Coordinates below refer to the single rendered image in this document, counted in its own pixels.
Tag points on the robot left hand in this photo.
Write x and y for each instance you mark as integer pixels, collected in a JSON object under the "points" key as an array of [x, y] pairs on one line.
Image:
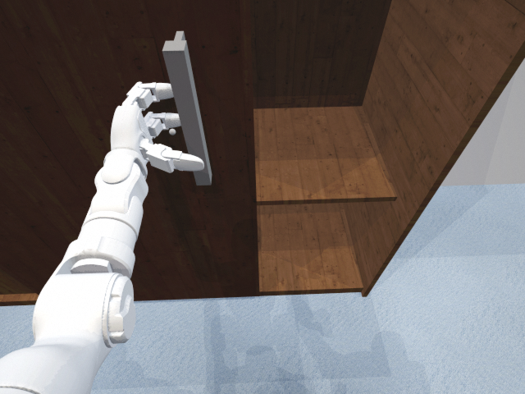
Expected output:
{"points": [[130, 128]]}

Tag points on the robot left forearm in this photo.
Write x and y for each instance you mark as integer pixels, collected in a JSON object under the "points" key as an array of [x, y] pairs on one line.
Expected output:
{"points": [[107, 238]]}

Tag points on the wardrobe door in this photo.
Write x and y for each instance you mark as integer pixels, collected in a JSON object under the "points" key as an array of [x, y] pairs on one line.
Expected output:
{"points": [[9, 285], [65, 66]]}

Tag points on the handle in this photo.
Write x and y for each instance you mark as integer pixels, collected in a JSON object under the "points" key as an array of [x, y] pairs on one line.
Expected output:
{"points": [[176, 56]]}

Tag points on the robot left upper arm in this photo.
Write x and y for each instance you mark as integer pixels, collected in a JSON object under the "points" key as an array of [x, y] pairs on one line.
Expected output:
{"points": [[80, 318]]}

